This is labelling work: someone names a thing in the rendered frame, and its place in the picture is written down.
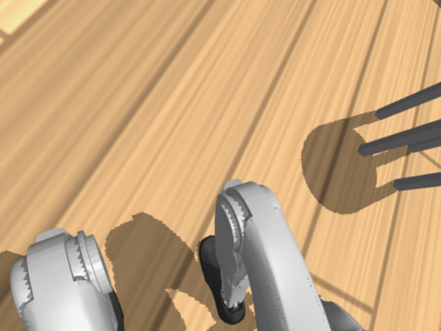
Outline right robot foot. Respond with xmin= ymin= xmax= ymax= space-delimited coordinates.
xmin=198 ymin=235 xmax=245 ymax=325

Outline right robot hand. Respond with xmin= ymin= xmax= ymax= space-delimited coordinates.
xmin=319 ymin=295 xmax=365 ymax=331

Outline left robot foot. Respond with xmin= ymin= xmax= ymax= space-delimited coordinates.
xmin=109 ymin=288 xmax=125 ymax=331

